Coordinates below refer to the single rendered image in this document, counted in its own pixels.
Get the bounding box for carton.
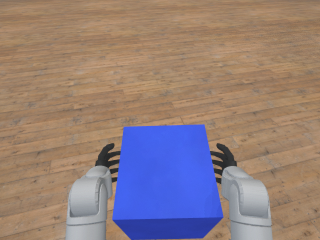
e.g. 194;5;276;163
112;124;224;240

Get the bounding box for robot left hand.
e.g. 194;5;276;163
95;143;121;183

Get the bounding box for robot right hand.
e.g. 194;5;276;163
210;143;237;184

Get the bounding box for left robot forearm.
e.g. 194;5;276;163
65;165;113;240

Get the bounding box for right robot forearm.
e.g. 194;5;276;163
221;166;273;240

